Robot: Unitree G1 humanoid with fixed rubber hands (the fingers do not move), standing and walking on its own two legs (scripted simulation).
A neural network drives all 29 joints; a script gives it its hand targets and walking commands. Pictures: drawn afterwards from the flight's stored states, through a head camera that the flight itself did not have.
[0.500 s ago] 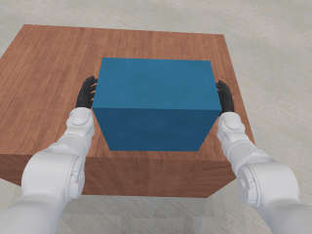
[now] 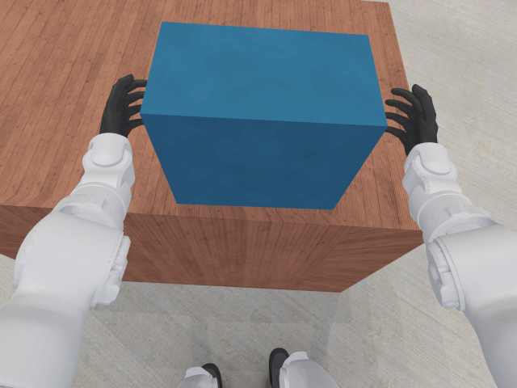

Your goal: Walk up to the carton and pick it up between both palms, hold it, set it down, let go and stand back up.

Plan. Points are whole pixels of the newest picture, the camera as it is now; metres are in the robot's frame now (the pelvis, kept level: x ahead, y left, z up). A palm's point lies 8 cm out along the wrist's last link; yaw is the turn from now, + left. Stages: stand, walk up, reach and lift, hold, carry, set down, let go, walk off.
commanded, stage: set down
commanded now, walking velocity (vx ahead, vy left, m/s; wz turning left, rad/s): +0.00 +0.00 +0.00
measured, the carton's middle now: (260, 130) +0.51 -0.04 +0.04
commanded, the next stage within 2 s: none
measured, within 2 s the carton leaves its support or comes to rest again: neither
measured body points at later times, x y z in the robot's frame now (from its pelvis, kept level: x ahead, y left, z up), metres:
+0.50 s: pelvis +0.02 +0.01 +0.03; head +0.12 +0.02 +0.47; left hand +0.53 +0.20 +0.15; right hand +0.48 -0.29 +0.15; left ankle +0.03 +0.12 -0.69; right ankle +0.05 -0.11 -0.69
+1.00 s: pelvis +0.03 +0.00 +0.05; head +0.10 +0.01 +0.49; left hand +0.54 +0.19 +0.20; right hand +0.48 -0.30 +0.20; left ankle +0.03 +0.12 -0.69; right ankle +0.05 -0.11 -0.69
